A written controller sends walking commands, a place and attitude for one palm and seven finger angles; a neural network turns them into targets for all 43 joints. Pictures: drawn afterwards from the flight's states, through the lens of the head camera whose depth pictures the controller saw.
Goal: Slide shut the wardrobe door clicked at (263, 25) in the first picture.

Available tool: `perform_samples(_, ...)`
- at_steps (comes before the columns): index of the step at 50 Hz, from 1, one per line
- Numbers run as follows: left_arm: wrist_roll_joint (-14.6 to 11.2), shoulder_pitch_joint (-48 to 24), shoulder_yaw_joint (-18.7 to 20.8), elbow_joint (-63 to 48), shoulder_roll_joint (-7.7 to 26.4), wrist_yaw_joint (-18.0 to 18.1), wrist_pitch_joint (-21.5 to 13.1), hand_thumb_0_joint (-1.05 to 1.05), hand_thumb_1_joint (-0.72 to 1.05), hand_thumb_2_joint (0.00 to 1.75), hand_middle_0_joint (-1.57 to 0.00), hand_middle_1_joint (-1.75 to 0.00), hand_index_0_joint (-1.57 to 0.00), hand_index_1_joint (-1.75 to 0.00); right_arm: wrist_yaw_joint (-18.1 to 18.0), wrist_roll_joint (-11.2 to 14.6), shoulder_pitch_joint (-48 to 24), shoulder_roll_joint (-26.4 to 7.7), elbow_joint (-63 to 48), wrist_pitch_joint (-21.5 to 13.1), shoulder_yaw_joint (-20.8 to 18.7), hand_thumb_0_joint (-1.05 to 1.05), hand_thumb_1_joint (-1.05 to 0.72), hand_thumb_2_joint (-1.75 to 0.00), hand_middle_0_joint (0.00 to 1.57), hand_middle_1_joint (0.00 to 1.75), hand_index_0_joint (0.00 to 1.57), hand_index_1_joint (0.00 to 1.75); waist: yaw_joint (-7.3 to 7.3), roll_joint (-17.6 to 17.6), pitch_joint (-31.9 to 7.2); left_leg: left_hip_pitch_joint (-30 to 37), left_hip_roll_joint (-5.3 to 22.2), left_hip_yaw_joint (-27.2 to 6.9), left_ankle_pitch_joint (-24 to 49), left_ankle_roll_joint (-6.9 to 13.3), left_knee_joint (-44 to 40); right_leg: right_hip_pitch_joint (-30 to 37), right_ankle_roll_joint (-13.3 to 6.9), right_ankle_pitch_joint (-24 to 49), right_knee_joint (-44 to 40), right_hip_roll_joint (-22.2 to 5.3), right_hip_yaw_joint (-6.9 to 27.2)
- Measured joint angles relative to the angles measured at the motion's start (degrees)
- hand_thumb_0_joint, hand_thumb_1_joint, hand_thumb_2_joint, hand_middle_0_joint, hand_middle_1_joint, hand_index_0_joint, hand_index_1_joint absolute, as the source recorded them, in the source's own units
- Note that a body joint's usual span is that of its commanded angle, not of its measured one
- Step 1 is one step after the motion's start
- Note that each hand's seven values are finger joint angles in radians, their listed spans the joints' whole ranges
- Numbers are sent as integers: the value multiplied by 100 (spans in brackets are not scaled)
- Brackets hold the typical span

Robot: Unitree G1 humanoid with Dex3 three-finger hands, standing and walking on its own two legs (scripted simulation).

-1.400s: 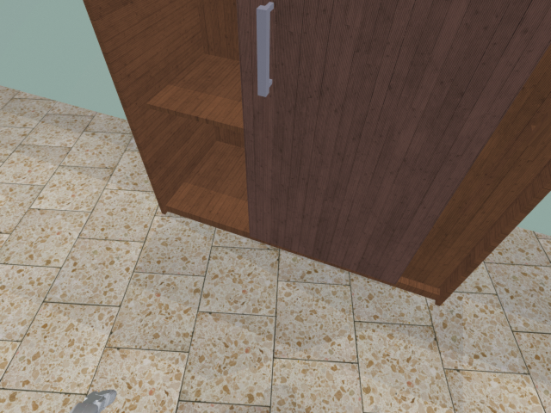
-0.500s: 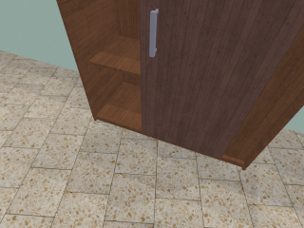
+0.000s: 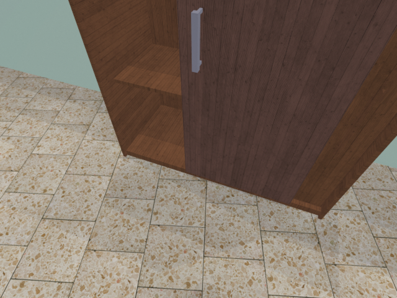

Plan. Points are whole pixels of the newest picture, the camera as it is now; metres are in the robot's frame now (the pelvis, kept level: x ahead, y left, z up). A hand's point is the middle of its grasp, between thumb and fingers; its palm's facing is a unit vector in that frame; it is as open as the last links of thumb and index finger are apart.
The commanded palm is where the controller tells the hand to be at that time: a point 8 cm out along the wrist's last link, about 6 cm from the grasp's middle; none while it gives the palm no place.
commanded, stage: look at it before walking up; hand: right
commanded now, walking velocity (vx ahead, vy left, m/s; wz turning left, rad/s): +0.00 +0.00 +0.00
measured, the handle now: (197, 41) +0.87 +0.05 +0.10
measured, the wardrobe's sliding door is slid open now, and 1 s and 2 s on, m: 0.44 0.44 0.44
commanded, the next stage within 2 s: walk to a spot facing it in 0.34 s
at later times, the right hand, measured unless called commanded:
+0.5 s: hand out of the picture +0.08 -0.26 -0.16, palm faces -0.02 +0.94 -0.34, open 7.4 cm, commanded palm none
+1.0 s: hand out of the picture +0.03 -0.15 -0.17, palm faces -0.18 +0.95 -0.27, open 7.4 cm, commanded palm none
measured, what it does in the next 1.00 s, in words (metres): lifts its right foot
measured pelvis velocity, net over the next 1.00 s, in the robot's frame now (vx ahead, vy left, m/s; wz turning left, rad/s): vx -0.04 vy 0.04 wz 0.25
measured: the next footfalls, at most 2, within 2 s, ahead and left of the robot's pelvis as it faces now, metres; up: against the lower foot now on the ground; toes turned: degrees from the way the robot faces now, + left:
right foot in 1.40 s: +0.02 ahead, -0.11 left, +0.00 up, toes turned +30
left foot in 1.88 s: -0.14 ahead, +0.10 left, +0.00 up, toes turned +54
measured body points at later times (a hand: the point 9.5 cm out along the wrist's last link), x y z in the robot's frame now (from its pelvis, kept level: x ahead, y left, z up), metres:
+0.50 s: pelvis +0.00 +0.00 +0.00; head +0.01 -0.01 +0.45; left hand +0.10 +0.29 -0.13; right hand +0.08 -0.30 -0.13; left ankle +0.00 +0.12 -0.75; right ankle +0.00 -0.12 -0.75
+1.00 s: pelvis -0.04 +0.04 -0.01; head +0.01 +0.07 +0.43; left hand -0.01 +0.30 -0.17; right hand +0.04 -0.20 -0.15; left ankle -0.02 +0.11 -0.75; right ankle -0.02 -0.12 -0.67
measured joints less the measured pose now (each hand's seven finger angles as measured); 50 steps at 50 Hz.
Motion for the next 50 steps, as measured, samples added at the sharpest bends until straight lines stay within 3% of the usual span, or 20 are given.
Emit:
perform_samples(24,-6,-124,-8,-37,31,-1,-17,1,90,90,-21,-30,-21,-30,-8,-13,-28,-30,-21,-10,-1,1,-90,-90,20,30,21,30,-33,-18,-5,152,60,6,34,-47,-148,156,-43,57,-175,57,5)
perform_samples(29,8,-128,44,-168,-46,76,40,1,90,90,-20,-30,-21,-30,-54,-10,82,29,-129,117,-65,1,-90,-90,20,30,21,30,-96,-11,33,-61,-8,-162,-29,-41,123,33,-22,-63,62,-5,-165)
perform_samples(34,22,-40,106,-473,-319,114,147,1,90,90,-20,-30,-20,-30,-19,-30,278,191,-345,306,-127,1,-90,-90,20,30,20,30,-108,80,148,-535,-101,-432,-256,-20,832,-210,-4,-300,534,-75,-454)
perform_samples(39,41,77,167,-673,-544,96,201,1,90,90,-20,-30,-20,-30,54,-35,457,429,-568,442,-217,1,-90,-90,20,30,20,30,-179,89,356,-1111,2,-62,-1337,-59,2328,-328,58,-529,970,-227,-837)
perform_samples(42,41,160,224,-740,-542,76,275,1,90,90,-21,-30,-21,-30,107,-61,645,596,-734,354,-241,1,-90,-90,20,30,21,30,-219,-114,360,-933,43,157,-775,-26,1812,-614,189,-830,1609,-492,-947)
perform_samples(45,18,139,304,-759,-527,87,409,1,90,90,-21,-30,-20,-30,38,-76,700,758,-781,262,-238,1,-90,-90,20,30,21,30,-159,-295,441,-1045,-156,238,-784,328,1903,-1334,218,-1563,3203,-399,-344)
perform_samples(47,14,132,328,-753,-545,72,440,1,90,90,-20,-30,-20,-30,0,-60,746,828,-813,266,-258,1,-90,-90,20,30,21,30,-183,-267,448,-973,-235,180,-653,437,1606,-1660,224,-1415,3906,-299,-185)
perform_samples(50,27,83,342,-795,-563,64,421,1,90,90,-20,-30,-20,-30,-19,-31,815,873,-837,238,-267,1,-90,-90,20,30,21,30,-219,-148,419,-891,-327,-22,-272,474,1080,-1915,290,-1057,4295,-232,-103)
